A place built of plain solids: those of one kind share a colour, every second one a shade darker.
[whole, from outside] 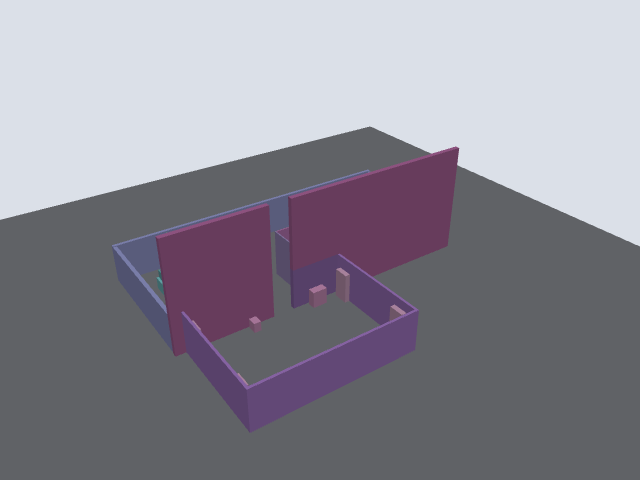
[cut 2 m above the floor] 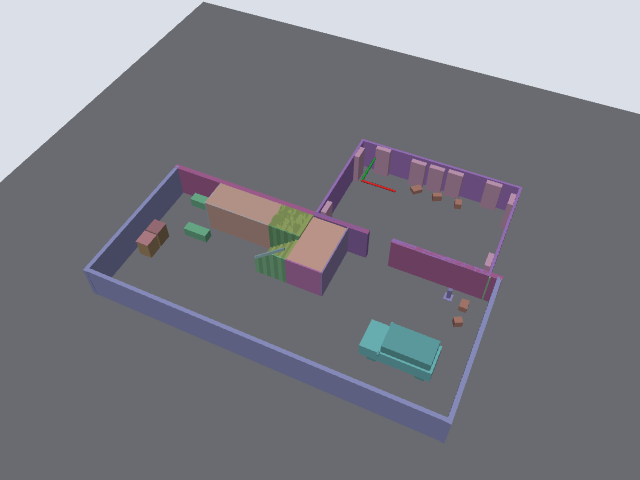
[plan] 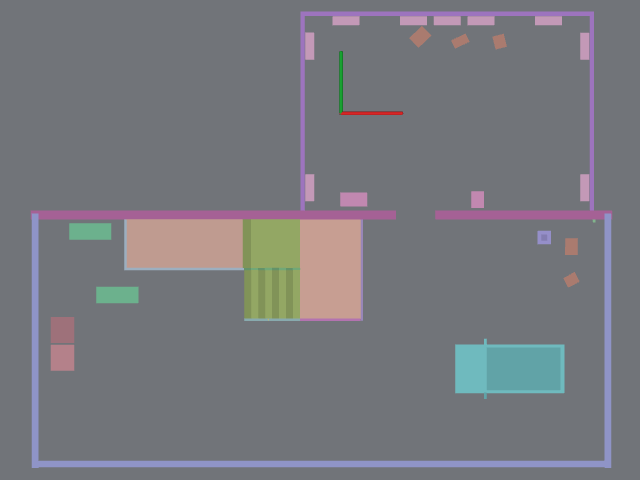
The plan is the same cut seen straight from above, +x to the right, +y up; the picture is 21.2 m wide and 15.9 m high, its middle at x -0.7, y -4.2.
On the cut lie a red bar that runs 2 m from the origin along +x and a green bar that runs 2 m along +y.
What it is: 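The rear of a town building of two storeys with an external escape stair; a paved yard 18.8 x 8.0 m; from a top landing at the upper floor's door, 3.78 m over the yard, a stair of 18 risers of 0.210 m and treads of 0.231 m, 1.60 m clear, a half turn; two flights side by side, the upper one at the facade, between them the upper flight's cheek wall with its guard, with a half landing, down to the yard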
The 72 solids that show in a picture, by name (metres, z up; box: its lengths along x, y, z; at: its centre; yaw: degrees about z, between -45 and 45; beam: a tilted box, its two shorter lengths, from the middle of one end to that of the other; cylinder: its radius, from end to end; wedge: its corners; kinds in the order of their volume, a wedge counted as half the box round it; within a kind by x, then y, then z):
{
 "stair_step_1": {"box": [0.28, 1.62, 3.62], "at": [-3.12, -4.32, 1.76]},
 "stair_step_2": {"box": [0.51, 1.62, 3.41], "at": [-3.01, -4.32, 1.66]},
 "stair_step_3": {"box": [0.74, 1.62, 3.2], "at": [-2.89, -4.32, 1.55]},
 "stair_step_4": {"box": [1.21, 1.62, 2.78], "at": [-2.66, -4.32, 1.34]},
 "stair_step_5": {"box": [1.44, 1.62, 2.57], "at": [-2.54, -4.32, 1.24]},
 "stair_step_6": {"box": [1.67, 1.62, 2.36], "at": [-2.43, -4.32, 1.13]},
 "stair_step_7": {"box": [1.9, 1.62, 2.15], "at": [-2.31, -4.32, 1.02]},
 "stair_step_8": {"box": [3.91, 1.62, 0.26], "at": [-1.26, -6.0, 0.08]},
 "stair_step_9": {"box": [3.68, 1.62, 0.47], "at": [-1.14, -6.0, 0.18]},
 "stair_step_10": {"box": [3.45, 1.62, 0.68], "at": [-1.03, -6.0, 0.29]},
 "stair_step_11": {"box": [3.21, 1.62, 0.89], "at": [-0.91, -6.0, 0.4]},
 "stair_step_12": {"box": [2.98, 1.62, 1.1], "at": [-0.8, -6.0, 0.5]},
 "stair_step_13": {"box": [2.75, 1.62, 1.31], "at": [-0.68, -6.0, 0.6]},
 "stair_step_14": {"box": [2.52, 1.62, 1.52], "at": [-0.56, -6.0, 0.71]},
 "stair_step_15": {"box": [2.29, 1.62, 1.73], "at": [-0.45, -6.0, 0.81]},
 "facade_1": {"box": [12.1, 0.3, 6.96], "at": [-4.23, -3.37, 3.43]},
 "facade_2": {"box": [5.86, 0.3, 6.96], "at": [6.05, -3.37, 3.43]},
 "paving_1": {"box": [3.97, 1.69, 3.83], "at": [-5.2, -4.36, 1.86]},
 "boundary_1": {"box": [0.23, 8.43, 2.45], "at": [-10.14, -7.54, 1.18]},
 "boundary_2": {"box": [19.2, 0.22, 2.51], "at": [-0.65, -11.62, 1.21]},
 "boundary_3": {"box": [0.23, 8.43, 2.46], "at": [8.84, -7.54, 1.18]},
 "wall_1": {"box": [0.15, 6.74, 2.59], "at": [-1.27, 0.0, 1.25]},
 "wall_2": {"box": [3.17, 0.3, 2.59], "at": [0.23, -3.37, 1.25]},
 "wall_3": {"box": [9.73, 0.15, 2.59], "at": [3.52, 3.29, 1.25]},
 "wall_4": {"box": [5.26, 0.3, 2.59], "at": [5.75, -3.37, 1.25]},
 "wall_5": {"box": [0.15, 6.74, 2.59], "at": [8.3, 0.0, 1.25]},
 "stair_landing_1": {"box": [2.06, 3.3, 1.94], "at": [-0.33, -5.16, 0.92]},
 "car_1": {"box": [3.63, 1.63, 0.76], "at": [5.59, -8.47, 0.56]},
 "car_2": {"box": [2.45, 1.43, 0.53], "at": [6.04, -8.47, 1.2]},
 "shelf_1": {"box": [0.3, 0.9, 1.86], "at": [-1.04, -2.47, 0.88]},
 "shelf_2": {"box": [0.3, 0.9, 2.05], "at": [-1.04, 2.22, 0.97]},
 "shelf_3": {"box": [0.9, 0.3, 2.08], "at": [0.16, 3.06, 0.99]},
 "shelf_4": {"box": [0.9, 0.3, 1.86], "at": [2.4, 3.06, 0.88]},
 "shelf_5": {"box": [0.9, 0.3, 1.86], "at": [3.52, 3.06, 0.88]},
 "shelf_6": {"box": [0.9, 0.3, 1.91], "at": [4.63, 3.06, 0.91]},
 "shelf_7": {"box": [0.9, 0.3, 1.98], "at": [6.87, 3.06, 0.94]},
 "shelf_8": {"box": [0.3, 0.9, 2.09], "at": [8.07, -2.47, 0.99]},
 "shelf_9": {"box": [0.3, 0.9, 2.1], "at": [8.07, 2.22, 1.0]},
 "rim_guard_1": {"box": [0.08, 1.68, 4.91], "at": [-7.14, -4.36, 2.4]},
 "rim_guard_2": {"box": [3.97, 0.08, 4.91], "at": [-5.2, -5.16, 2.4]},
 "refuse_bin_1": {"box": [0.74, 0.82, 1.07], "at": [-9.23, -8.1, 0.48]},
 "refuse_bin_2": {"box": [0.74, 0.82, 1.07], "at": [-9.23, -7.18, 0.48]},
 "planter_box_1": {"box": [1.4, 0.55, 0.6], "at": [-8.31, -3.92, 0.25]},
 "planter_box_2": {"box": [1.4, 0.55, 0.6], "at": [-7.41, -6.02, 0.25]},
 "guard_landing_end_1": {"box": [0.08, 3.36, 3.02], "at": [0.69, -5.2, 1.46]},
 "filing_cabinet_1": {"box": [0.9, 0.47, 1.07], "at": [0.42, -2.86, 0.48]},
 "filing_cabinet_2": {"box": [0.42, 0.56, 0.65], "at": [4.52, -2.86, 0.27]},
 "guard_landing_1": {"box": [2.01, 0.08, 3.02], "at": [-0.36, -6.84, 1.46]},
 "guard_upper_1": {"box": [0.24, 0.08, 4.66], "at": [-3.1, -5.16, 2.28]},
 "guard_upper_2": {"box": [0.24, 0.08, 4.45], "at": [-2.87, -5.16, 2.17]},
 "guard_upper_3": {"box": [0.24, 0.08, 4.24], "at": [-2.64, -5.16, 2.07]},
 "guard_upper_4": {"box": [0.24, 0.08, 4.03], "at": [-2.41, -5.16, 1.97]},
 "guard_upper_5": {"box": [0.24, 0.08, 3.82], "at": [-2.18, -5.16, 1.86]},
 "box_cardboard_1": {"box": [0.6, 0.45, 0.31], "at": [2.62, 2.53, 0.1], "yaw": 44.2},
 "box_cardboard_2": {"box": [0.54, 0.31, 0.44], "at": [3.95, 2.39, 0.17], "yaw": 25.4},
 "box_cardboard_3": {"box": [0.39, 0.44, 0.42], "at": [5.25, 2.37, 0.16], "yaw": 14.0},
 "box_cardboard_4": {"box": [0.43, 0.36, 0.45], "at": [7.63, -5.52, 0.17], "yaw": 28.4},
 "box_cardboard_5": {"box": [0.42, 0.55, 0.41], "at": [7.63, -4.42, 0.16], "yaw": -0.4},
 "guard_lower_1": {"box": [0.24, 0.08, 1.3], "at": [-3.09, -6.84, 0.6]},
 "guard_lower_2": {"box": [0.24, 0.08, 1.51], "at": [-2.86, -6.84, 0.7]},
 "guard_lower_3": {"box": [0.24, 0.08, 1.72], "at": [-2.63, -6.84, 0.81]},
 "guard_lower_4": {"box": [0.24, 0.08, 1.93], "at": [-2.4, -6.84, 0.92]},
 "guard_lower_5": {"box": [0.24, 0.08, 2.14], "at": [-2.17, -6.84, 1.02]},
 "guard_lower_6": {"box": [0.24, 0.08, 2.35], "at": [-1.94, -6.84, 1.12]},
 "guard_lower_7": {"box": [0.24, 0.08, 2.56], "at": [-1.71, -6.84, 1.23]},
 "guard_lower_8": {"box": [0.24, 0.08, 2.77], "at": [-1.47, -6.84, 1.33]},
 "guard_lower_top_1": {"wedge": [[-3.21, -6.88, 1.04], [-3.21, -6.88, 1.25], [-3.21, -6.8, 1.04], [-3.21, -6.8, 1.25], [-1.36, -6.88, 2.72], [-1.36, -6.88, 2.93], [-1.36, -6.8, 2.72], [-1.36, -6.8, 2.93]]},
 "refuse_lid_1": {"box": [0.78, 0.86, 0.06], "at": [-9.23, -8.1, 1.05]},
 "refuse_lid_2": {"box": [0.78, 0.86, 0.06], "at": [-9.23, -7.18, 1.05]},
 "downpipe_1": {"box": [0.09, 0.1, 6.91], "at": [8.38, -3.57, 3.4]},
 "traffic_cone_1": {"box": [0.45, 0.45, 0.08], "at": [6.73, -4.12, -0.01]},
 "traffic_cone_2": {"box": [0.21, 0.21, 0.64], "at": [6.73, -4.12, 0.35]}
}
